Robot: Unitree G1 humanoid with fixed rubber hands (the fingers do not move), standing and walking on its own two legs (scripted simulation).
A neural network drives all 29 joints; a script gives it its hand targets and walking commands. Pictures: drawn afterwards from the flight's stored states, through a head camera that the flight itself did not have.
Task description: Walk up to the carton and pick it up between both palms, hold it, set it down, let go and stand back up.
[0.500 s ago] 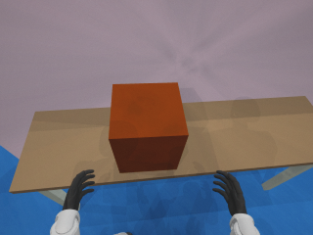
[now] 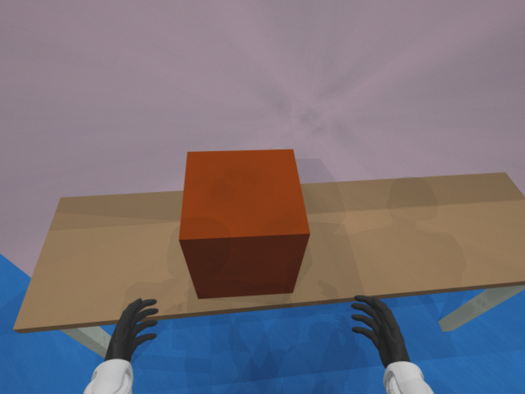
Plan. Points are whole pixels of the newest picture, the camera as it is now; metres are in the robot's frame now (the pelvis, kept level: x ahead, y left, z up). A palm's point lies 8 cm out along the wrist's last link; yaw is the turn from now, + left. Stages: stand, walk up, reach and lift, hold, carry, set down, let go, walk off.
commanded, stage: set down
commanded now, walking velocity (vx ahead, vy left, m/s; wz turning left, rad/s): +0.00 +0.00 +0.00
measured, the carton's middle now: (243, 227) +0.44 +0.05 -0.09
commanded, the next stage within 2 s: let go in 1.10 s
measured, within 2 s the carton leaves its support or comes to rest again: neither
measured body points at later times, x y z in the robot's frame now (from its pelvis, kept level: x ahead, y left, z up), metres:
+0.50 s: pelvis +0.00 +0.00 +0.00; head +0.03 +0.01 +0.45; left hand +0.20 +0.23 -0.09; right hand +0.20 -0.19 -0.08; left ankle +0.05 +0.14 -0.74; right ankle +0.00 -0.11 -0.74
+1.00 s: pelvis +0.00 +0.00 +0.00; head +0.03 +0.01 +0.45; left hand +0.19 +0.23 -0.10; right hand +0.19 -0.19 -0.09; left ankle +0.05 +0.14 -0.74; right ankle +0.00 -0.11 -0.74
